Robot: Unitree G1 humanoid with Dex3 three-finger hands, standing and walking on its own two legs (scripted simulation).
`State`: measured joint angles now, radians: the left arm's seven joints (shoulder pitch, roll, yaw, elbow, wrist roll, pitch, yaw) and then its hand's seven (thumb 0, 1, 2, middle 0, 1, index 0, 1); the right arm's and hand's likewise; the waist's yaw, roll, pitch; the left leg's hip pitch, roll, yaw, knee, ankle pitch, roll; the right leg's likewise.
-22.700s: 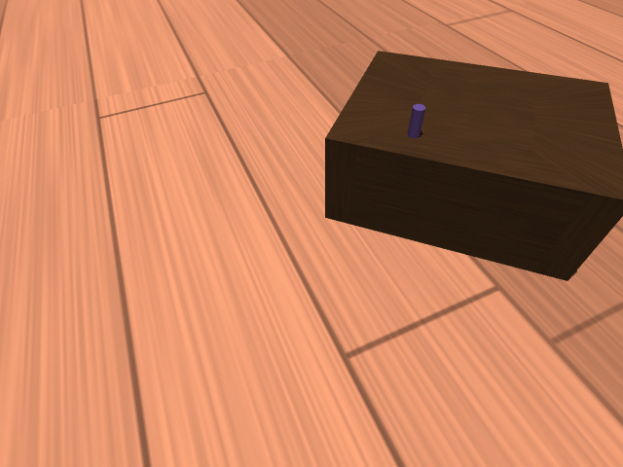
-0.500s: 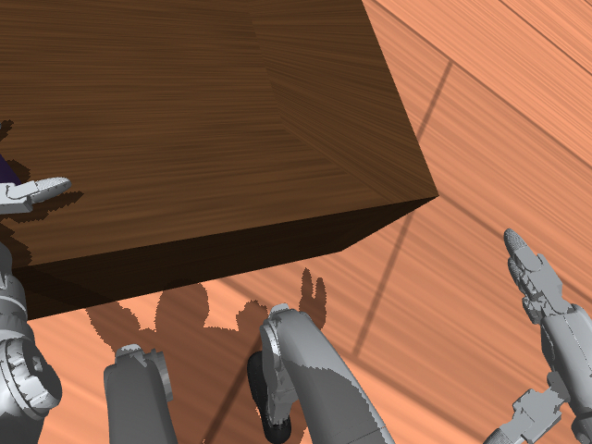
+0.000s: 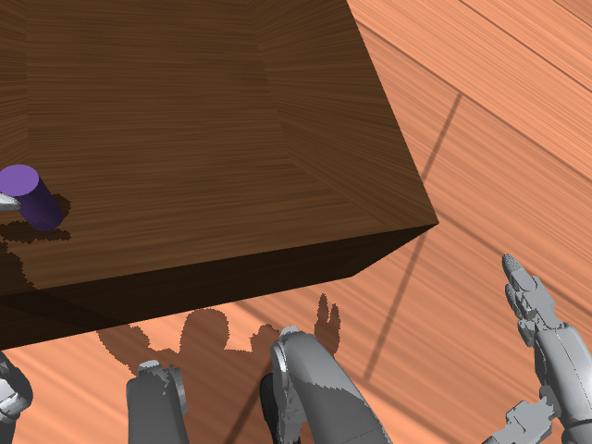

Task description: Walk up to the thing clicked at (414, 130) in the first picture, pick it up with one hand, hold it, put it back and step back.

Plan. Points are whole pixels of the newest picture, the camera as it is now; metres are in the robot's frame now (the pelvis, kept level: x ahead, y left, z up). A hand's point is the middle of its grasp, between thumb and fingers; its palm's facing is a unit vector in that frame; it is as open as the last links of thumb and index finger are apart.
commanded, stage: rise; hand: left
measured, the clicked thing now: (33, 200) +0.50 +0.24 -0.11
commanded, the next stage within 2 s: home in 0.16 s
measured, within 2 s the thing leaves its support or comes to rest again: neither
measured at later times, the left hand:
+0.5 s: hand out of the picture +0.47 +0.39 +0.13, palm faces +0.52 -0.80 -0.31, open 17.2 cm
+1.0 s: hand out of the picture +0.29 +0.24 +0.09, palm faces +0.24 -0.93 -0.28, open 17.5 cm
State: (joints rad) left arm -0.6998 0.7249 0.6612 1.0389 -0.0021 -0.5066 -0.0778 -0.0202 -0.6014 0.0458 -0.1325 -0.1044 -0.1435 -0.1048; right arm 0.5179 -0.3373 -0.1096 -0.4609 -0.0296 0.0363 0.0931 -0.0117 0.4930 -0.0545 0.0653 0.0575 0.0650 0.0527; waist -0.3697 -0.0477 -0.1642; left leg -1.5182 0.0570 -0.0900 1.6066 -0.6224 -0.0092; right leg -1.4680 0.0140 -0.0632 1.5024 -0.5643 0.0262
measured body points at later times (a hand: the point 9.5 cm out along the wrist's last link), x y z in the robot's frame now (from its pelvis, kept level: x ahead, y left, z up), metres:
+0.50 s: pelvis +0.02 +0.01 +0.09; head +0.14 +0.06 +0.53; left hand +0.44 +0.43 +0.15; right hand +0.19 -0.21 +0.09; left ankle +0.05 +0.12 -0.55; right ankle +0.07 -0.14 -0.55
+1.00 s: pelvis +0.06 +0.00 +0.14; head +0.10 +0.01 +0.59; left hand +0.28 +0.28 +0.11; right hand +0.23 -0.22 +0.10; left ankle +0.05 +0.12 -0.55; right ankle +0.07 -0.14 -0.55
